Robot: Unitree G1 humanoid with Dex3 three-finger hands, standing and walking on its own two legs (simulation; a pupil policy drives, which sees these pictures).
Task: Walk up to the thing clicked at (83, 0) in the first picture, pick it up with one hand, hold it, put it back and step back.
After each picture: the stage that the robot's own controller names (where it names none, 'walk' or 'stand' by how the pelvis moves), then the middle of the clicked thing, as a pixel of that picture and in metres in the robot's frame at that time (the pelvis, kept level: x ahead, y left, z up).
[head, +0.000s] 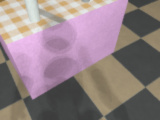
stand; out of the picture +1.16 -0.05 -0.05
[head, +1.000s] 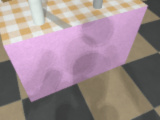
rise first; out of the picture +1.05 -0.11 -0.03
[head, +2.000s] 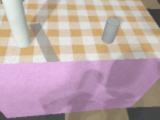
rise first; (110, 31) +0.67 -0.12 -0.02
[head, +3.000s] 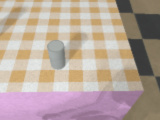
stand; (57, 55) +0.49 +0.10 -0.01
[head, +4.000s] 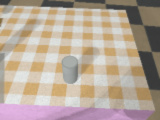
stand; (70, 70) +0.45 +0.05 -0.05
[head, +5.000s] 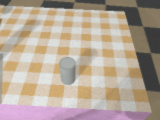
stand; (67, 71) +0.45 +0.06 -0.06
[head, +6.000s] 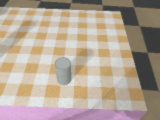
stand; (63, 71) +0.45 +0.08 -0.06
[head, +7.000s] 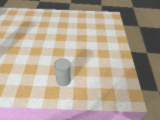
stand; (62, 72) +0.45 +0.08 -0.06
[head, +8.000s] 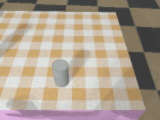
rise first; (61, 73) +0.45 +0.10 -0.05
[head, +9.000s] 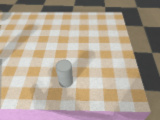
go down; (64, 74) +0.44 +0.09 -0.05
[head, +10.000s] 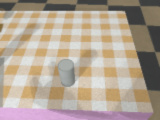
go down; (67, 73) +0.44 +0.09 -0.05
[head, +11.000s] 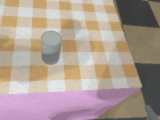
go down; (51, 48) +0.47 +0.07 +0.00
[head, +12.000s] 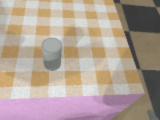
go down; (52, 55) +0.45 +0.08 +0.00
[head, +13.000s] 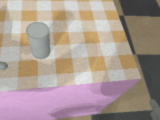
close in; (39, 41) +0.47 +0.09 +0.03
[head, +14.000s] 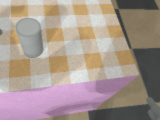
close; (31, 39) +0.47 +0.10 +0.05
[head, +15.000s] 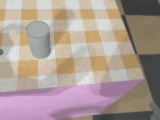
lift; (39, 41) +0.47 +0.09 +0.04
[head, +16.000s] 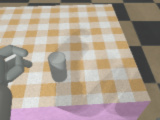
lift; (58, 67) +0.45 +0.09 +0.00
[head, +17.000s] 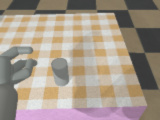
close; (60, 72) +0.46 +0.09 -0.03
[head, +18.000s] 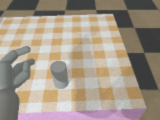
stand; (59, 75) +0.45 +0.09 -0.04
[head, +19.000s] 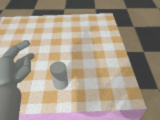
stand; (59, 76) +0.44 +0.09 -0.04
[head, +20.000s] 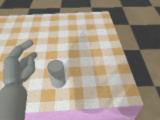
stand; (57, 74) +0.45 +0.10 -0.04
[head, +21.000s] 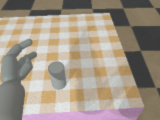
stand; (57, 76) +0.45 +0.10 -0.05
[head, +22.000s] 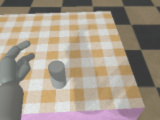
stand; (57, 75) +0.44 +0.09 -0.04
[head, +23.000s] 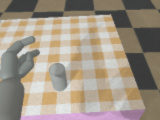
stand; (58, 77) +0.44 +0.10 -0.05
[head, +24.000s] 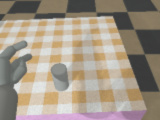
stand; (60, 77) +0.44 +0.09 -0.05
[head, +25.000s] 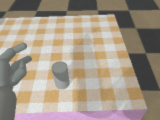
stand; (61, 75) +0.45 +0.09 -0.04
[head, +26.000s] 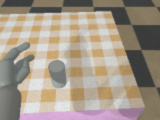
stand; (58, 74) +0.44 +0.09 -0.04
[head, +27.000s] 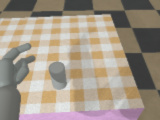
stand; (58, 76) +0.45 +0.10 -0.04
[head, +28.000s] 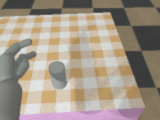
stand; (58, 75) +0.44 +0.09 -0.04
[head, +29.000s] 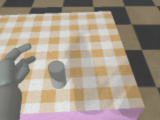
stand; (57, 75) +0.44 +0.10 -0.04
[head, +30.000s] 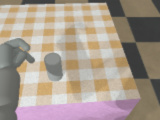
crouch; (54, 67) +0.46 +0.10 -0.04
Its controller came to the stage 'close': yes
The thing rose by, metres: 0.00
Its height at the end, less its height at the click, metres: +0.00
